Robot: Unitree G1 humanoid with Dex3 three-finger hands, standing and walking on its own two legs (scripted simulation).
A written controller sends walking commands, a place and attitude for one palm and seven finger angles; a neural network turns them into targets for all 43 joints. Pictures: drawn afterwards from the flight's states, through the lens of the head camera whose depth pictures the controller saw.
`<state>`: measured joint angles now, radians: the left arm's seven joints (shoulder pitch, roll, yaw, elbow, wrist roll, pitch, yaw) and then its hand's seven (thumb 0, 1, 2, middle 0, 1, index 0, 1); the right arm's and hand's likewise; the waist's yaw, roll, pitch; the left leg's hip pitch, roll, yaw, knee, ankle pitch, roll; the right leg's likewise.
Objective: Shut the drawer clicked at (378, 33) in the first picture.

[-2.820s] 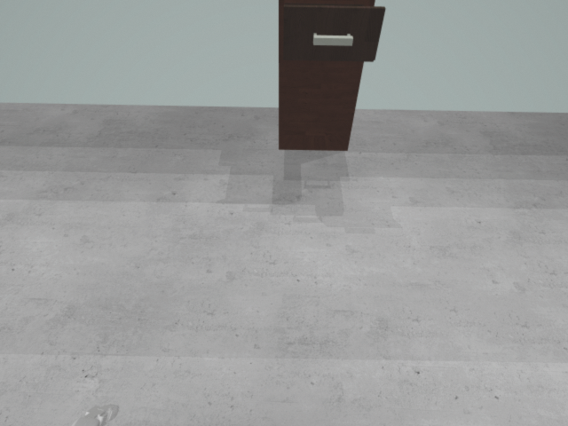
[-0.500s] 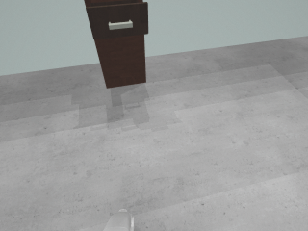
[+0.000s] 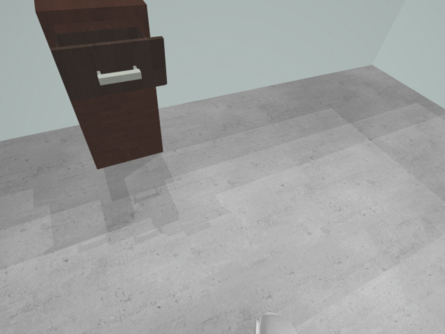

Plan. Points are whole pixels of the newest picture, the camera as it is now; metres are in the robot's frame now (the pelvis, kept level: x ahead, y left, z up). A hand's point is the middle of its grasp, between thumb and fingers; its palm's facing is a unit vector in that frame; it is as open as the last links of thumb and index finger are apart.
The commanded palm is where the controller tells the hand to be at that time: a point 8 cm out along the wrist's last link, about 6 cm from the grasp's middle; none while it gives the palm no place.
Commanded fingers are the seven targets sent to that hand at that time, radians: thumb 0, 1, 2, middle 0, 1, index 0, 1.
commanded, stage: walk to a spot facing it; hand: left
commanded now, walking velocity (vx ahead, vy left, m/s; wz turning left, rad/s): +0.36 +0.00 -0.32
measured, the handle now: (118, 73) +0.90 +0.41 -0.02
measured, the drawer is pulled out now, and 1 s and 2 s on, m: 0.30 0.30 0.30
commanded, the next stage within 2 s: turn to face it in 0.96 s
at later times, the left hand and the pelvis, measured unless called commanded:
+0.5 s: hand (164, 268) +0.30 +0.14 -0.18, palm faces -0.07 -0.97 -0.22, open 7.2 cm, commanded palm none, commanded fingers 0.00 0.90 0.90 -0.20 -0.30 -0.20 -0.30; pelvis +0.22 -0.04 -0.01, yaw -6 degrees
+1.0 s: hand (165, 200) +0.50 +0.18 -0.18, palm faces -0.17 -0.97 -0.16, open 7.4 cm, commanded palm none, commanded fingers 0.00 0.90 0.90 -0.20 -0.30 -0.20 -0.30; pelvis +0.43 +0.00 +0.00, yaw -15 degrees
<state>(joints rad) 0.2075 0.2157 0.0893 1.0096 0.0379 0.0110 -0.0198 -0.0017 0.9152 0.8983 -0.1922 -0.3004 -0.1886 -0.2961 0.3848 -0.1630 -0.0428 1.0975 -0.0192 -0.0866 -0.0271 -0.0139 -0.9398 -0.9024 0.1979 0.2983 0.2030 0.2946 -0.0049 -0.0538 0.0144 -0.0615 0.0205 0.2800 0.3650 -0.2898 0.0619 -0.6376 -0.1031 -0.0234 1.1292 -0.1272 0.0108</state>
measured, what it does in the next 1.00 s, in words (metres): walks ahead, turning right: right foot, then left foot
